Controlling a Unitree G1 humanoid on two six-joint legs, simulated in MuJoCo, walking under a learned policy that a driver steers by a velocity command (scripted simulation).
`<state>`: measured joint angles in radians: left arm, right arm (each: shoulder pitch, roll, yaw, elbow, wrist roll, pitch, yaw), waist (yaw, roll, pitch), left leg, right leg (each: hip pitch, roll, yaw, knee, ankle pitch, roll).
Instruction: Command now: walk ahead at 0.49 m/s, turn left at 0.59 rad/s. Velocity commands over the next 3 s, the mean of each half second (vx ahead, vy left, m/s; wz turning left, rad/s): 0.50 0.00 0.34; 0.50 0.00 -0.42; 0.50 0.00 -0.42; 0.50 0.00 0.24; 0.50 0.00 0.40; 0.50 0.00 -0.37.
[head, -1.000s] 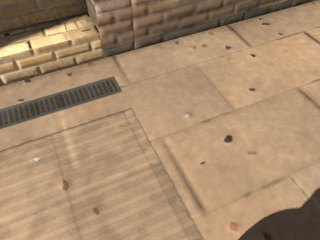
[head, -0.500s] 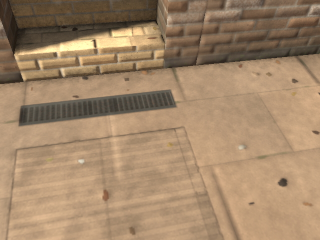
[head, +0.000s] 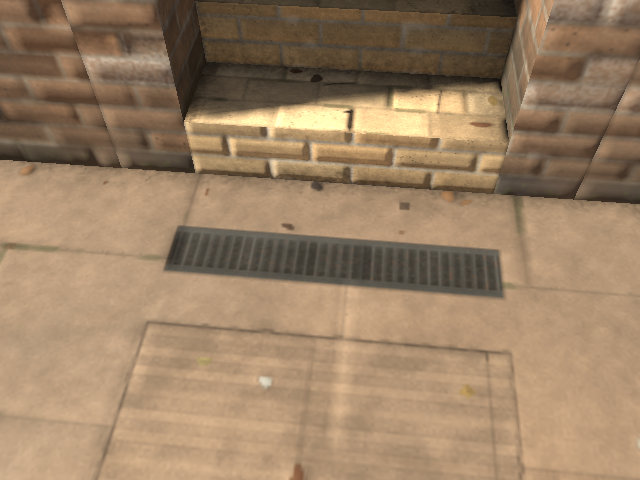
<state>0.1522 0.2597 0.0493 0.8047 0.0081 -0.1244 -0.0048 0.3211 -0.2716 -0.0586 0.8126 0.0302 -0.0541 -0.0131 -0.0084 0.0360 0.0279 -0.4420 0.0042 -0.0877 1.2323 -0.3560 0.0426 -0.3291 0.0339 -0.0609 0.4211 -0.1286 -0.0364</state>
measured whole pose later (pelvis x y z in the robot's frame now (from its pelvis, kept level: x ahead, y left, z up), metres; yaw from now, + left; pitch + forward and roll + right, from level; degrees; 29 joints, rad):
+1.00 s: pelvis +0.53 +0.06 -0.02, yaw -8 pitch +2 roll +1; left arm 0.11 0.28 0.07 0.75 0.03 -0.04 -0.03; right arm 0.30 -0.27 -0.07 0.83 -0.02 -0.06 -0.01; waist -0.02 0.00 0.06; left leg -0.18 0.07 0.10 1.09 -0.50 -0.02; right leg -0.50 0.05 -0.06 0.67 -0.21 -0.11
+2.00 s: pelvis +1.03 +0.00 +0.00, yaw -10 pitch +1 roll -1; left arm 0.21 0.21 0.02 0.82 0.06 -0.09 0.04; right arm 0.26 -0.24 -0.04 0.81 -0.04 -0.03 0.00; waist 0.00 0.04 0.01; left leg -0.53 -0.02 -0.02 1.26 -0.41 0.05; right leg -0.26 0.01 -0.09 0.41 -0.18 -0.04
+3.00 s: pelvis +1.45 +0.14 +0.20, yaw -8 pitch +5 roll -1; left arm 0.46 0.15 -0.05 0.89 -0.02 0.10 -0.06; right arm 0.27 -0.17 0.04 1.05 -0.12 -0.10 0.12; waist 0.09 -0.05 -0.10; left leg -0.17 0.11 0.28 0.38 -0.30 0.00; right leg -1.50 -0.04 0.10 2.19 -0.06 -0.14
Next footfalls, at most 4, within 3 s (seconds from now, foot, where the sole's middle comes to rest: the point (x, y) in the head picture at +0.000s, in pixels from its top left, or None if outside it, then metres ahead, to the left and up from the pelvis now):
0.38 left None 0.34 0.20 -0.77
0.94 right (345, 392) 0.65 -0.02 -0.77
1.44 left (291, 271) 0.98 0.10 -0.77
1.86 right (377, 242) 1.08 -0.12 -0.77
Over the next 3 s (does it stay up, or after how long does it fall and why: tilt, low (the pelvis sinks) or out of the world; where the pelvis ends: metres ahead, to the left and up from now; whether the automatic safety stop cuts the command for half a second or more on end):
stays up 1.45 0.14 0.20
